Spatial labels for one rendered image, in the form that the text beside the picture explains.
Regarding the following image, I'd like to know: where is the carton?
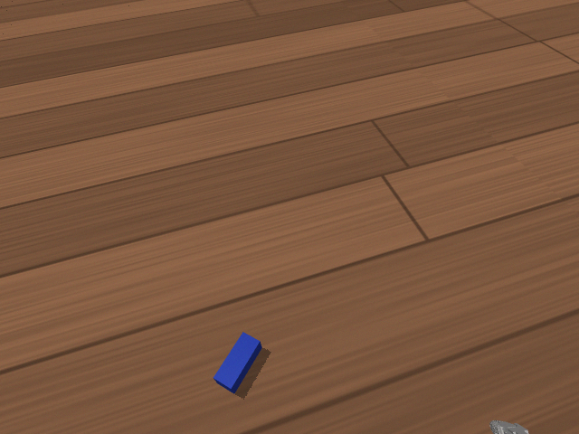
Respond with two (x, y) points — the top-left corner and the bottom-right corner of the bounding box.
(214, 332), (262, 394)

